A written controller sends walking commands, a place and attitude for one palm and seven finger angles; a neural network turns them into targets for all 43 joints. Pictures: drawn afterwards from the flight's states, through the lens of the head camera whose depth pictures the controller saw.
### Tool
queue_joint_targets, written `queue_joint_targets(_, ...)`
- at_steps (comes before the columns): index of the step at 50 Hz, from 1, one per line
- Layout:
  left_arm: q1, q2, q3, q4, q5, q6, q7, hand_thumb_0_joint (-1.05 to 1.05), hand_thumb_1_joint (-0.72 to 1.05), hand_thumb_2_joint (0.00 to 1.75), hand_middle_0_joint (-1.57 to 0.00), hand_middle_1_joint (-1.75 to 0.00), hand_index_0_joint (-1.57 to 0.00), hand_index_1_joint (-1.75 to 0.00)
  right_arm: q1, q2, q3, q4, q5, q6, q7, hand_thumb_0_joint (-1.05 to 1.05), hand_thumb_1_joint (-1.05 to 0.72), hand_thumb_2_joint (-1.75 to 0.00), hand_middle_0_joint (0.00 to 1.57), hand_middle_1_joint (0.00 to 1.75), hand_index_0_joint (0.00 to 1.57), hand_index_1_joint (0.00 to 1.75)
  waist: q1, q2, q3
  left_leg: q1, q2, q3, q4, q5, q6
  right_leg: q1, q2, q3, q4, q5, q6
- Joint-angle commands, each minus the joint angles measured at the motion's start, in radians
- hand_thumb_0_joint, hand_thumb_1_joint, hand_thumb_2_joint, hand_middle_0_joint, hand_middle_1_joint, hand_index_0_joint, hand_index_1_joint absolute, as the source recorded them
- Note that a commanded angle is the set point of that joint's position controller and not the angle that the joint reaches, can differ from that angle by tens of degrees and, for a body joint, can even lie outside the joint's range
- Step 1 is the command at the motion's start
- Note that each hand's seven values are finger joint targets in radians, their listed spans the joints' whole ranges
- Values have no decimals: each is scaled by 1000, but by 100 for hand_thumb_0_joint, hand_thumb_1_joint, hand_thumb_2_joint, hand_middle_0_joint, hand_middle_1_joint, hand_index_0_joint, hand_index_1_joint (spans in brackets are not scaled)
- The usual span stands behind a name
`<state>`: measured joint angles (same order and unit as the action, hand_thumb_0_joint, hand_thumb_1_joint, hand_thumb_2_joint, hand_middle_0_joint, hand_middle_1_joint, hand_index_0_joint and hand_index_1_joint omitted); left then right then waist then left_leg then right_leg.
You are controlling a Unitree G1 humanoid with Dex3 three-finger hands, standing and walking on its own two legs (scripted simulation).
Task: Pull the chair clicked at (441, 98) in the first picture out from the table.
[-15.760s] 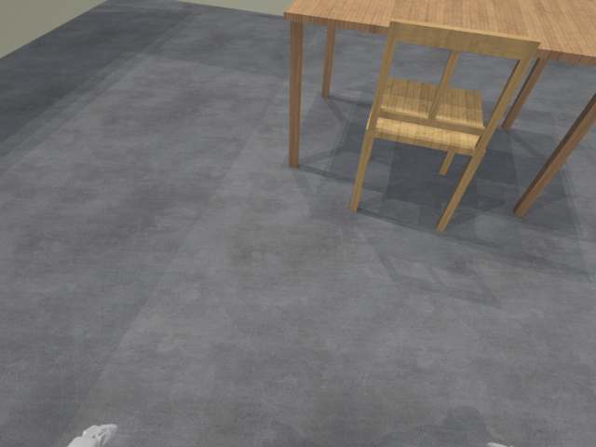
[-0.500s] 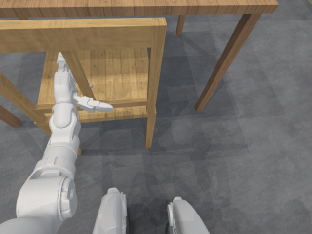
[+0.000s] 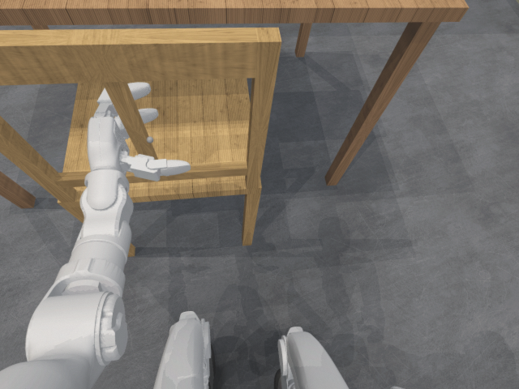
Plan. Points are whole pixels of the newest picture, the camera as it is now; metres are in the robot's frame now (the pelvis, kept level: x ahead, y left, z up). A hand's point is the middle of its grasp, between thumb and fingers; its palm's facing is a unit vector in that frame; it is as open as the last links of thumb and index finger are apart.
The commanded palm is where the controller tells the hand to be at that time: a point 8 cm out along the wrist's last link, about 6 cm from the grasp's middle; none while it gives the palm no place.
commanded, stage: hook a spindle and tug to test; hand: left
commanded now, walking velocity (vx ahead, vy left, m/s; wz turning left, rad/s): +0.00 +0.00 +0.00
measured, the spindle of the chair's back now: (137, 133) +0.51 +0.18 +0.02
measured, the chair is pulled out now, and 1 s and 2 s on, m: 0.00 0.04 0.18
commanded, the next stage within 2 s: step backward, pulling the chair out in 1.00 s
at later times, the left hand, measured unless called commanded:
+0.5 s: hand (151, 136) +0.49 +0.15 +0.03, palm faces +0.10 -1.00 -0.01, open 5.1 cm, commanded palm +0.45 +0.17 +0.04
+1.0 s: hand (154, 157) +0.45 +0.14 +0.03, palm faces +0.07 -1.00 -0.02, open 5.2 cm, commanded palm +0.42 +0.18 +0.04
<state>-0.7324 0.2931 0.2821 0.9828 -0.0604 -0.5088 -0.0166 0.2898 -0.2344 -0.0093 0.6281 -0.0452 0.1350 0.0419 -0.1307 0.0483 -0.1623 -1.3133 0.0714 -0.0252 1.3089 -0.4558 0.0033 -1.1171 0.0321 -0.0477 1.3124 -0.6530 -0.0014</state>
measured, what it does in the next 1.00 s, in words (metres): stands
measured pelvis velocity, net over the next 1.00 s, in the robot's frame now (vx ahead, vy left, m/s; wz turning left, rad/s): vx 0.03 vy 0.00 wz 0.00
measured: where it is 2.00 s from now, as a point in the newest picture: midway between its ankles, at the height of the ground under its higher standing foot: outside the picture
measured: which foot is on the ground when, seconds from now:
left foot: down 0.00-1.00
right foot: down 0.00-1.00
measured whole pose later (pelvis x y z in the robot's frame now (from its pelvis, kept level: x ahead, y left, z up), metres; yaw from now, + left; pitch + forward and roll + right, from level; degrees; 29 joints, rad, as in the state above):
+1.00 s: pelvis +0.03 +0.00 +0.02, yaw +0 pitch +26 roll -3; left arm -0.46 0.20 0.18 0.69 -0.10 -0.47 0.02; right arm 0.26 -0.23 -0.02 0.58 -0.03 0.13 0.06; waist -0.10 0.04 -0.17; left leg -1.21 0.07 0.00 1.25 -0.48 0.01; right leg -1.02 0.03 -0.02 1.24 -0.66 0.00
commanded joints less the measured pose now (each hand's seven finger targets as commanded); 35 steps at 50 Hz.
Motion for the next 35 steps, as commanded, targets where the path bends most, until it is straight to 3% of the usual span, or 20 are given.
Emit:
queue_joint_targets(1,-399,144,-2,-183,5,-64,-4,0,12,56,-50,-145,-50,-145,140,-167,-61,-53,-1,-18,-11,0,-90,-90,20,30,20,30,-41,48,-467,561,-39,-33,-95,259,25,7,24,7,-209,350,-21)
queue_joint_targets(2,-415,111,-26,-186,3,-67,-4,0,17,59,-50,-145,-50,-145,143,-165,-62,-52,-1,-20,-10,0,-90,-90,20,30,20,30,-50,63,-467,589,-39,-39,-97,271,25,-17,24,2,-206,348,-23)
queue_joint_targets(4,-414,134,-9,-176,7,-66,-1,0,28,64,-50,-145,-50,-145,146,-170,-64,-48,-2,-19,-9,0,-90,-90,20,30,20,30,-42,76,-481,601,-36,-43,-98,273,20,-26,23,-3,-203,337,-26)
queue_joint_targets(7,-443,95,-39,-162,9,-64,1,0,45,71,-50,-145,-50,-145,152,-168,-64,-47,-4,-19,-7,0,-90,-90,20,30,20,30,-61,54,-471,598,-38,-48,-95,272,25,-36,24,-5,-202,334,-24)
queue_joint_targets(9,-448,129,-17,-165,21,-66,9,0,56,76,-50,-145,-50,-145,154,-173,-66,-45,-7,-14,-7,0,-90,-90,20,30,20,30,-47,93,-497,621,-35,-52,-94,287,20,-53,23,-8,-192,332,-28)
queue_joint_targets(10,-460,91,-49,-172,23,-66,8,0,62,78,-50,-145,-50,-145,154,-166,-65,-47,-7,-13,-5,0,-90,-90,20,30,20,30,-56,94,-493,635,-35,-55,-96,296,19,-60,23,-11,-194,334,-28)
queue_joint_targets(15,-454,90,-45,-186,25,-61,23,0,90,90,-50,-145,-50,-145,158,-168,-68,-48,-10,-5,1,0,-90,-90,20,30,20,30,-56,84,-517,649,-34,-58,-94,310,21,-52,25,-14,-197,345,-27)
queue_joint_targets(17,-471,73,-67,-182,30,-60,23,0,90,90,-50,-145,-50,-145,163,-168,-68,-48,-10,-4,0,0,-90,-90,20,30,20,30,-66,81,-506,651,-34,-63,-99,306,22,-58,25,-14,-196,340,-28)
queue_joint_targets(19,-419,101,-37,-195,27,-60,25,0,90,90,-50,-145,-50,-145,157,-170,-68,-54,-8,0,1,0,-90,-90,20,30,20,30,-41,88,-529,656,-35,-59,-102,313,19,-37,26,-15,-196,347,-30)
queue_joint_targets(23,-366,50,-70,-237,13,-55,18,0,90,90,-50,-145,-50,-145,141,-162,-68,-69,-3,-1,5,0,-90,-90,20,30,20,30,-38,100,-521,682,-33,-57,-115,328,16,-37,26,-18,-206,354,-31)
queue_joint_targets(24,-335,67,-58,-237,16,-53,21,0,90,90,-50,-145,-50,-145,142,-163,-68,-68,-4,0,7,0,-90,-90,20,30,20,30,-27,91,-513,672,-33,-56,-118,325,15,-24,27,-18,-205,354,-33)
queue_joint_targets(27,-304,49,-77,-284,19,-56,26,0,90,90,-50,-145,-50,-145,138,-160,-70,-79,-3,-2,10,0,-90,-90,20,30,20,30,-30,87,-522,681,-33,-52,-119,353,18,-6,28,-16,-204,387,-32)
queue_joint_targets(28,-284,57,-65,-310,13,-57,28,0,90,90,-50,-145,-50,-145,136,-158,-70,-83,-3,-2,11,0,-90,-90,20,30,20,30,-15,104,-539,690,-35,-49,-121,374,15,10,27,-15,-203,405,-33)
queue_joint_targets(31,-193,70,-47,-309,5,-45,26,0,90,90,-50,-145,-50,-145,130,-157,-70,-90,1,-1,10,0,-90,-90,20,30,20,30,-9,43,-509,646,-37,-34,-126,367,19,57,29,-9,-215,439,-27)
queue_joint_targets(32,-206,66,-57,-335,2,-50,24,0,90,90,-50,-145,-50,-145,130,-158,-67,-91,0,-3,10,0,-90,-90,20,30,20,30,-13,61,-509,652,-38,-34,-127,378,19,57,27,-8,-210,450,-28)
queue_joint_targets(35,-103,50,-62,-392,-5,-49,23,0,90,90,-50,-145,-50,-145,118,-152,-72,-106,6,-6,12,0,-90,-90,20,30,20,30,12,68,-529,679,-37,-27,-136,421,13,89,26,-8,-210,491,-30)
